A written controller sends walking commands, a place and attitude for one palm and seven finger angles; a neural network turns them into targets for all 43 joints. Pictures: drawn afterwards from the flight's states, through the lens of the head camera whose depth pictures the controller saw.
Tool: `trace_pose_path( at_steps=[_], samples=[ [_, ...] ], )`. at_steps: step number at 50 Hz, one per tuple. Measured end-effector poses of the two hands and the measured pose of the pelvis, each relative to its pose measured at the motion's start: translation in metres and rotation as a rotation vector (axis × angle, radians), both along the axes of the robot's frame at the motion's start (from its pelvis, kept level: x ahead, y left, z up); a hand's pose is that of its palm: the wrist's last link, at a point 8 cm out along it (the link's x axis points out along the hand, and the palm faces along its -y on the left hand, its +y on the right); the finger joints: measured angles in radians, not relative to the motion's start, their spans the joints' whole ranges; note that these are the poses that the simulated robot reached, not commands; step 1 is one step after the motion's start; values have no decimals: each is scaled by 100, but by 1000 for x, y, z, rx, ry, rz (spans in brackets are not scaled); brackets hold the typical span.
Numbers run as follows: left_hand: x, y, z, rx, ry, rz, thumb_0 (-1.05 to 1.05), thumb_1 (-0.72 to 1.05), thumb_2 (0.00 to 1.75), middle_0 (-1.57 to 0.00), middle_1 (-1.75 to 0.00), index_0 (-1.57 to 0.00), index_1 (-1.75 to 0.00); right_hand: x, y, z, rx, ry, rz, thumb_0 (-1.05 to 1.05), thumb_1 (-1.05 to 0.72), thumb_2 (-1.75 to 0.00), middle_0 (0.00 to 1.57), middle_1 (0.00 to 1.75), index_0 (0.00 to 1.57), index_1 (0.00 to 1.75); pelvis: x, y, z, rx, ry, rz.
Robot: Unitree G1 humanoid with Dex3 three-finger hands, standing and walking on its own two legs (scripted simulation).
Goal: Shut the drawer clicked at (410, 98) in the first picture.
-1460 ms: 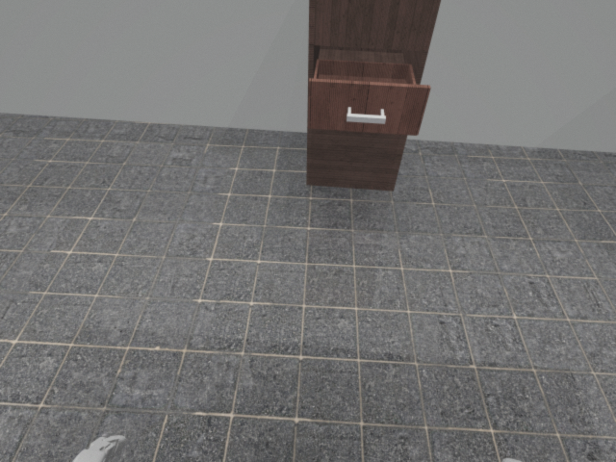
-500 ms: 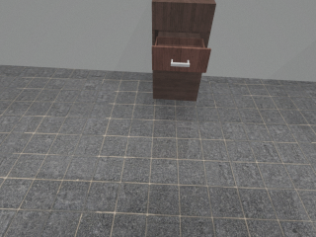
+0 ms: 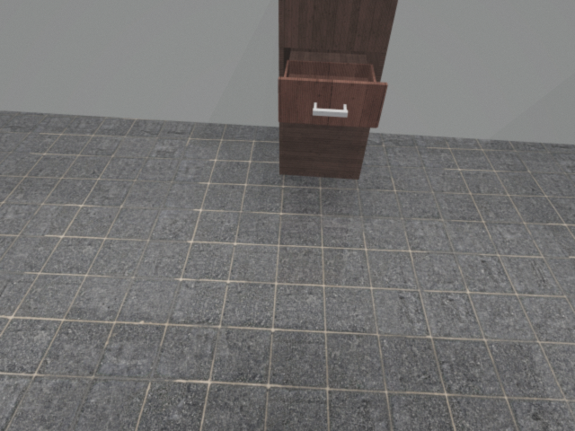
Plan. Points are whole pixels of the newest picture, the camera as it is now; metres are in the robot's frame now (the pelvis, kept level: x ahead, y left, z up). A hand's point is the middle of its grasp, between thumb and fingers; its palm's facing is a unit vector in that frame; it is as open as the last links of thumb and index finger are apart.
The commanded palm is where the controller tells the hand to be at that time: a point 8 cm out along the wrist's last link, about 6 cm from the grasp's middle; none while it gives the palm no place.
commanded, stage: walk to a spot facing it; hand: left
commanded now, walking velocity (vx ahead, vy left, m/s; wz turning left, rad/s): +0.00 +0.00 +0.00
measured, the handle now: (330, 109) +1.20 -0.09 -0.19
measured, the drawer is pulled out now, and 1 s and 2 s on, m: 0.27 0.27 0.27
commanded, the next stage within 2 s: turn to face it in 1.72 s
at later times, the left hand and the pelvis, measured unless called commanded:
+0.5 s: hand out of the picture +0.12 +0.16 -0.18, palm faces -0.17 -0.96 -0.22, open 7.3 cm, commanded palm none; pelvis +0.07 -0.03 -0.02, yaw -12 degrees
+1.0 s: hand (229, 379) +0.25 +0.12 -0.19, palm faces -0.22 -0.96 -0.15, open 7.3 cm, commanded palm none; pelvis +0.26 -0.05 -0.02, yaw -20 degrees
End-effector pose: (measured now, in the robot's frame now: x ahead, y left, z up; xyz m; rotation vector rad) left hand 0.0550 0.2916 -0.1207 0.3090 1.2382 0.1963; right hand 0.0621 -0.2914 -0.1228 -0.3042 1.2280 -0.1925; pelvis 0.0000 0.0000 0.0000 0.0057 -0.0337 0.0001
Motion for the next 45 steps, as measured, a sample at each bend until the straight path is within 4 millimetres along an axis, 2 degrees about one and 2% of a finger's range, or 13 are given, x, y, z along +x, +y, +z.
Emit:
trace_pose_path(
  at_steps=[6, 10, 14, 18, 21, 25, 28, 31, 37, 45],
  samples=[
    [3, 0, 0, 0, -3, 0, 0, 91, 90, -21, -30, -20, -30, 5, 1, 1, 0, -8, 2, 1, -91, -90, 20, 30, 20, 30, 2, 0, 0, -1, 0, -2],
    [2, -7, -6, -18, 14, 1, 0, 91, 90, -20, -30, -20, -30, 4, 8, -3, 12, -11, -14, 1, -91, -90, 20, 30, 20, 30, 7, 1, -2, -2, 3, -29],
    [-2, -20, -18, -65, 63, -7, 0, 91, 90, -20, -30, -20, -30, -6, 20, -12, 45, -2, -61, 1, -91, -90, 20, 30, 20, 30, 19, 2, -7, -1, 11, -67],
    [2, -37, -27, -99, 128, -35, 0, 91, 90, -20, -30, -20, -30, -25, 28, -22, 79, 15, -148, 1, -91, -90, 20, 30, 20, 30, 35, -3, -12, 16, 17, -126],
    [23, -55, -26, -111, 151, -75, 0, 91, 90, -20, -30, -20, -30, -46, 28, -28, 104, 56, -222, 1, -91, -90, 20, 30, 20, 30, 48, -13, -13, 24, 17, -167],
    [71, -84, -29, -116, 95, -131, 0, 91, 90, -20, -30, -20, -30, -71, 21, -45, 135, 157, -293, 1, -91, -90, 20, 30, 20, 30, 68, -32, -22, 17, 11, -208],
    [97, -100, -35, -107, 23, -136, 0, 91, 90, -20, -30, -20, -30, -70, 10, -53, 150, 221, -313, 1, -91, -90, 20, 30, 20, 30, 81, -48, -30, 7, 5, -214],
    [107, -113, -30, -110, 25, -133, 0, 91, 90, -20, -30, -20, -30, -40, -2, -43, 145, 181, -317, 1, -91, -90, 20, 30, 20, 30, 96, -57, -21, 8, 2, -237],
    [119, -131, -19, -129, 128, -176, 0, 91, 90, -20, -30, -20, -30, 56, -23, -18, 128, -49, -335, 1, -91, -90, 20, 30, 20, 30, 135, -64, -4, 9, 22, -296],
    [164, -133, -26, -154, 175, -163, 0, 91, 90, -21, -30, -20, -30, 170, -21, -5, 130, -171, -297, 1, -91, -90, 20, 30, 20, 30, 203, -62, -5, -22, 33, -328]
  ],
)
